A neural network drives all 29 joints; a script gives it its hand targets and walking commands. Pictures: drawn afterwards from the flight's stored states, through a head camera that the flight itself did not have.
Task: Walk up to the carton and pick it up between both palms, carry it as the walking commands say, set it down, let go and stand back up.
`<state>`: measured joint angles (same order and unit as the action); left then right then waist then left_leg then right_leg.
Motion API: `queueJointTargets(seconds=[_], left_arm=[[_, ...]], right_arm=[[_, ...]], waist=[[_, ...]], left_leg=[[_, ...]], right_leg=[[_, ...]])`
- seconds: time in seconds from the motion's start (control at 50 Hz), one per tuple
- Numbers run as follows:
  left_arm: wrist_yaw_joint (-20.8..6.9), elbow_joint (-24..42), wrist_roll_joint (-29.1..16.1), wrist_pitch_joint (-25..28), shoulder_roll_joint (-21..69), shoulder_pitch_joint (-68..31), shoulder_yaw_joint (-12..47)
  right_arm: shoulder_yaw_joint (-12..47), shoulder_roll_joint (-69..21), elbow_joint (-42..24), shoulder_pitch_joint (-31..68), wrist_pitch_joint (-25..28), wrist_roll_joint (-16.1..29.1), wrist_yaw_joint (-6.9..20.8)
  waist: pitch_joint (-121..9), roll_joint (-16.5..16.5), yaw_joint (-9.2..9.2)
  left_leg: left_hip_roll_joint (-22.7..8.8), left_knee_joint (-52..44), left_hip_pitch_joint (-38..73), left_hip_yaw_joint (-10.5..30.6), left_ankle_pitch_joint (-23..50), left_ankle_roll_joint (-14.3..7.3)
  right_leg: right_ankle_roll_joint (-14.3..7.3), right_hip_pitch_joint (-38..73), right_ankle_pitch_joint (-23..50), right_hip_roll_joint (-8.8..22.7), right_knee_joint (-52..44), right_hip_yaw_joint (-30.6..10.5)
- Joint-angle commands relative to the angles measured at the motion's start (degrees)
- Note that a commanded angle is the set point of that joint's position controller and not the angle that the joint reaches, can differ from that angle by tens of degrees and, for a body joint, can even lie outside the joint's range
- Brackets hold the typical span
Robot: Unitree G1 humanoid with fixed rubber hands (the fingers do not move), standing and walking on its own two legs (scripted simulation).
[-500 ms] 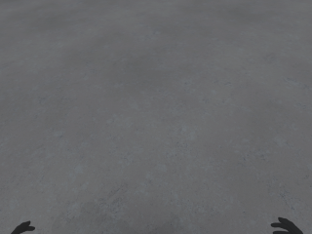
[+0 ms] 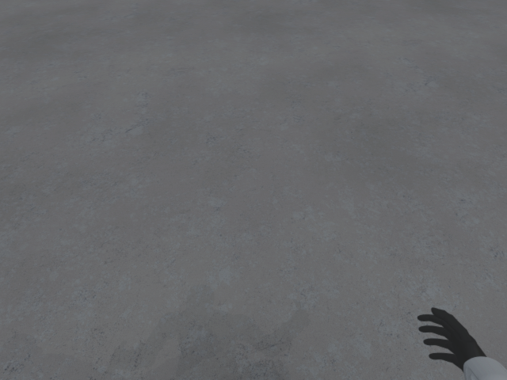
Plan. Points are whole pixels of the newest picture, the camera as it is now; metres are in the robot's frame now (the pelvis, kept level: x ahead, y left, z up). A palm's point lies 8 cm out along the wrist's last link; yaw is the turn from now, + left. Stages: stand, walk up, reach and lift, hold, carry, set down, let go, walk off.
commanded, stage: walk up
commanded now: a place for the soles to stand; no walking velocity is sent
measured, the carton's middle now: out of the picture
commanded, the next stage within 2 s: none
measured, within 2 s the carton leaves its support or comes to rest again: neither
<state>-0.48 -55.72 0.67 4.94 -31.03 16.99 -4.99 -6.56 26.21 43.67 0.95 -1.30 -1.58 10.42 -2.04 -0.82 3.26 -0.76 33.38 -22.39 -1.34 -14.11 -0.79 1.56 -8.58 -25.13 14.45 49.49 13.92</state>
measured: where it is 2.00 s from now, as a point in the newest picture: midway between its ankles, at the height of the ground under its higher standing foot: (98, 229)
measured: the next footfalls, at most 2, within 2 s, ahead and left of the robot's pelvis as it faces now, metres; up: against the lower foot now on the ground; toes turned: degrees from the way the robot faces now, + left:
right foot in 0.28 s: +0.35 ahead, -0.04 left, +0.00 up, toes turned +7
left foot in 0.76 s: +0.47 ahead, +0.42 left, +0.00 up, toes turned +37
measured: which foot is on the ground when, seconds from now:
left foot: down 0.00-0.28, up 0.30-0.74, down 0.76-1.00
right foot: up 0.00-0.26, down 0.28-0.78, up 0.80-1.00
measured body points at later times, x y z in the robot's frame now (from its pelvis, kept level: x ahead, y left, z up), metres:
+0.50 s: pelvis +0.28 +0.07 +0.02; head +0.28 +0.04 +0.46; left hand +0.16 +0.46 -0.01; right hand +0.61 -0.13 -0.05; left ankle +0.27 +0.24 -0.67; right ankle +0.31 -0.05 -0.73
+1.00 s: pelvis +0.54 +0.31 +0.01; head +0.59 +0.33 +0.45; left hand +0.45 +0.68 -0.06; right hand +0.80 +0.09 -0.12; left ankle +0.44 +0.39 -0.73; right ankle +0.70 +0.25 -0.71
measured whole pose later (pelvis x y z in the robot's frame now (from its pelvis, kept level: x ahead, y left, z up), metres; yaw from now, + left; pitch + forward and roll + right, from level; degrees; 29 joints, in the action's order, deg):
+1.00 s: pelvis +0.54 +0.31 +0.01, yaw +42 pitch +2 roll +1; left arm -2.2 -47.7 -0.7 8.2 -29.8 6.8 -1.1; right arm -4.5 24.9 50.7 -13.7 1.5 -1.0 6.0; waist 4.1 -0.8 -4.1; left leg 2.3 27.4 -13.5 4.5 -15.9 -0.9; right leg -1.2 -29.4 -16.9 7.8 40.5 4.1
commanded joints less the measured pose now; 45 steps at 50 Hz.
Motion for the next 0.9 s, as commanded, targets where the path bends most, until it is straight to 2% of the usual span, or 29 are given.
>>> queueJointTargets(seconds=[0.0,0.04,0.06,0.1,0.12,0.14,0.16,0.18,0.2,0.22,0.24,0.26,0.28,0.3,0.32,0.34,0.4,0.46,0.52,0.64,0.7,0.72,0.74,0.76,0.78,0.8,0.82,0.84,0.88], left_arm=[[-1.3,6.4,-1.3,3.2,-12.1,-8.0,-0.9],[-1.5,5.8,-1.2,1.7,-12.6,-5.5,-0.7],[-1.0,5.7,-1.1,1.7,-12.8,-5.1,-0.7],[-0.1,6.2,-0.8,2.1,-12.4,-6.0,-0.9],[0.4,6.5,-1.2,2.3,-12.2,-8.4,-0.9],[0.5,8.3,-1.8,2.4,-11.0,-9.3,-1.7],[0.7,7.9,-2.3,3.0,-11.4,-8.2,-1.7],[0.7,6.1,-2.0,2.8,-11.0,-5.1,-2.2],[0.9,5.7,-2.2,2.9,-11.6,-0.6,-2.5],[1.5,3.7,-2.2,3.1,-12.7,4.7,-3.3],[2.1,3.6,-1.6,2.8,-14.8,10.2,-4.1],[2.4,3.1,-0.6,3.0,-17.5,13.9,-4.8],[3.1,5.1,-0.8,3.6,-20.3,11.4,-5.1],[3.0,6.9,-0.2,4.4,-19.4,1.4,-4.9],[2.7,8.8,0.7,5.1,-16.9,-3.8,-4.7],[2.3,8.3,0.0,5.3,-16.0,-2.0,-4.6],[1.4,7.4,-0.6,5.5,-14.9,-4.1,-2.5],[0.6,5.8,-0.2,5.9,-14.1,-4.2,-2.9],[0.0,4.4,0.1,5.3,-15.0,-3.7,-3.1],[0.2,3.3,-1.1,3.9,-14.6,0.6,-2.4],[0.9,3.9,-1.7,2.1,-15.3,0.9,-2.2],[0.8,5.3,-1.5,1.9,-15.1,-1.5,-2.2],[0.7,6.7,-1.0,2.3,-12.4,-1.7,-0.9],[-0.1,9.6,-0.9,3.6,-9.4,-2.0,0.1],[-0.2,10.5,-0.8,3.9,-12.3,-6.4,-0.1],[-0.6,10.0,-1.1,4.2,-11.4,-7.8,0.5],[-1.3,9.2,-1.4,4.5,-10.7,-8.1,0.0],[-1.6,9.2,-1.6,4.1,-9.2,-6.8,0.7],[-1.5,9.3,-2.1,3.6,-8.5,-6.8,1.6]], right_arm=[[-3.6,14.0,-0.8,-7.2,0.7,0.5,-3.5],[-3.1,13.0,-3.5,-2.5,2.0,0.7,-2.6],[-3.2,12.5,-4.0,-0.2,2.1,0.4,-1.7],[-3.1,12.6,-4.4,-2.3,2.4,-0.7,-1.4],[-2.7,12.1,-4.9,-2.6,2.3,-1.3,-1.2],[-1.8,12.1,-5.4,-2.8,3.0,-1.8,-1.3],[-2.1,12.3,-6.2,-1.0,3.2,-1.5,-1.4],[-1.1,11.1,-7.3,0.3,3.2,-2.2,-1.1],[-1.4,12.5,-7.3,1.6,3.2,-1.5,-1.2],[-0.7,10.9,-7.1,-1.0,3.1,-0.7,-1.8],[0.4,8.4,-8.7,-0.3,3.4,-0.8,-2.0],[1.6,6.9,-9.4,-1.2,4.0,-1.6,-1.9],[0.7,10.4,-7.7,-1.7,3.4,-1.6,-2.2],[0.6,12.4,-5.2,-4.8,3.1,-1.6,-1.9],[0.9,13.0,-4.0,-4.1,3.2,-1.9,-1.5],[0.7,14.0,-3.4,-2.4,3.7,-1.5,-1.6],[-0.2,13.8,-2.4,-0.4,2.4,-0.7,0.1],[0.3,10.8,-1.1,3.0,2.0,-0.1,1.8],[0.4,11.0,-1.3,8.4,2.2,0.2,2.5],[1.0,8.2,-0.4,13.5,1.7,0.9,1.9],[-0.3,10.0,3.1,3.0,2.7,0.8,0.0],[-1.8,13.8,5.1,-7.8,2.7,-0.2,-1.0],[-4.2,19.3,7.3,-17.5,2.6,-0.9,-2.6],[-5.2,22.8,4.7,-14.1,2.6,0.3,-4.0],[-4.3,21.4,3.8,-15.7,2.7,1.3,-4.8],[-4.3,20.1,4.2,-16.1,3.3,0.7,-5.6],[-4.0,19.2,5.5,-16.9,3.7,1.7,-6.0],[-3.4,17.2,4.6,-15.9,4.4,2.1,-6.5],[-2.0,14.3,1.1,-5.6,5.5,1.6,-6.2]], waist=[[-2.9,-5.4,-6.51],[-1.9,-6.8,-3.72],[-1.3,-6.4,-2.63],[-2.3,-6.3,-3.45],[-1.7,-7.1,-3.81],[0.9,-10.4,-3.21],[-1.4,-11.8,-2.47],[-1.4,-10.2,-1.08],[-5.0,-8.9,1.32],[-11.1,-5.9,3.94],[-14.8,2.6,7.02],[-15.4,13.1,8.07],[-13.2,8.0,6.39],[-11.4,6.4,1.26],[-7.2,4.3,0.14],[-4.8,1.6,0.56],[3.0,2.6,-3.04],[5.9,8.9,-2.41],[5.1,4.7,-2.26],[4.7,6.0,-0.96],[-3.2,4.8,-4.49],[-11.4,-0.6,-10.43],[-12.6,-6.9,-15.72],[-10.2,-16.0,-12.01],[-11.0,-7.2,-11.51],[-10.4,-3.7,-9.88],[-9.4,-1.5,-8.62],[-7.0,-4.8,-7.08],[-3.4,-5.8,-3.4]], left_leg=[[-6.4,-14.9,28.7,21.1,15.6,-10.0],[-1.4,-19.4,18.3,15.6,15.2,-7.6],[-0.7,-20.5,16.0,16.2,11.7,-10.2],[-2.1,-20.6,14.8,18.9,12.5,-11.8],[-3.0,-20.3,13.1,19.6,13.7,-12.7],[-4.7,-19.3,7.6,18.1,9.9,-13.6],[-5.4,-17.5,-0.2,19.4,6.4,-13.0],[-3.0,-16.9,-5.8,18.1,6.8,-12.5],[-2.1,-10.3,-8.1,16.7,9.8,-10.5],[0.5,-2.5,-13.6,14.3,9.8,-6.8],[5.2,9.0,-19.9,10.3,10.3,-5.4],[6.5,20.5,-25.1,8.3,-11.2,-3.7],[1.8,33.5,-25.3,8.8,-8.5,-1.7],[-0.3,35.3,-25.0,10.7,-5.9,-0.9],[-2.9,34.1,-26.3,10.7,-5.7,-0.8],[-4.7,35.6,-25.0,10.8,-3.0,0.0],[-8.2,20.2,-13.7,9.2,4.4,1.4],[-7.7,12.2,-11.4,3.1,9.3,2.9],[-7.9,6.4,-10.2,0.4,13.9,2.4],[-5.1,-1.3,-9.4,-2.8,14.7,0.8],[4.3,-5.8,6.0,-7.6,1.4,-3.1],[4.6,-5.7,23.1,-5.3,-1.6,-7.6],[-4.3,-8.2,37.5,8.6,-8.5,-11.8],[-13.3,-12.3,46.4,31.6,-2.3,-15.6],[-15.1,-10.9,45.7,32.5,5.1,-15.9],[-14.5,-6.9,46.1,28.8,26.3,-15.8],[-11.8,-7.5,42.0,22.3,36.6,-12.8],[-9.8,-8.6,33.3,18.1,38.1,-12.1],[-4.4,-12.4,14.2,9.2,30.9,-10.7]], right_leg=[[-1.8,-33.7,5.1,-5.1,10.1,-11.0],[-1.1,-25.4,9.6,-7.5,2.7,-9.7],[-0.9,-23.1,7.9,-9.9,-0.7,-7.8],[-0.9,-20.7,8.5,-11.0,-6.3,-7.3],[-1.0,-19.2,9.0,-12.4,-10.8,-6.2],[-2.0,-16.6,9.8,-10.5,-14.7,-6.2],[-3.3,-6.2,13.1,-9.0,-16.6,-9.3],[-3.9,0.7,14.1,-12.4,-18.4,-6.4],[-4.8,10.6,18.0,-11.1,-23.8,-7.5],[-6.0,23.9,20.0,-8.7,-25.0,-8.5],[-8.4,33.0,13.1,-3.5,-29.1,-13.3],[-11.0,33.8,-0.6,13.2,-33.5,-32.2],[-10.5,27.5,-16.2,19.7,-40.7,-39.7],[-13.6,22.6,-17.6,18.9,-39.9,-38.1],[-14.6,18.2,-10.6,17.5,-38.3,-33.4],[-14.1,14.4,-5.4,15.2,-38.5,-29.6],[-8.9,-2.6,1.2,9.8,-42.8,-12.7],[-8.6,-5.0,2.2,6.0,-44.9,-4.1],[-8.6,-1.8,7.5,6.0,-45.4,0.3],[-7.5,10.8,29.1,4.4,-42.6,6.5],[-8.0,12.4,46.6,2.2,-22.5,6.4],[-7.6,3.6,47.3,2.2,-4.9,6.7],[-5.9,-16.1,27.8,-2.2,15.3,7.1],[-2.1,-38.0,0.5,-11.8,21.4,0.9],[-3.9,-38.9,0.6,-8.8,22.8,-10.1],[-4.2,-41.6,-0.1,-8.3,23.9,-11.2],[-5.0,-38.7,2.2,-6.5,19.8,-12.9],[-4.4,-33.9,4.0,-5.9,13.4,-13.4],[-2.8,-19.5,5.3,-6.4,-1.5,-11.3]])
